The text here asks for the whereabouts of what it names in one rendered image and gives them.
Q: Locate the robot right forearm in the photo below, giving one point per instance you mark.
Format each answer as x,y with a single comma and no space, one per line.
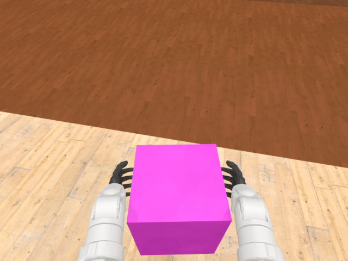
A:
253,226

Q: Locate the robot right hand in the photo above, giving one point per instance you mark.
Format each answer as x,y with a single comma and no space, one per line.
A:
237,176

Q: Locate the robot left hand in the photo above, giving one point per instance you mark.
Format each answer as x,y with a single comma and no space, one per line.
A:
117,175

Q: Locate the carton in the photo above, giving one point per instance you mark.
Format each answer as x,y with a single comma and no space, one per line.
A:
178,202

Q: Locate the robot left forearm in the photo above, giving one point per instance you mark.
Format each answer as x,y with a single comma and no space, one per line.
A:
106,226

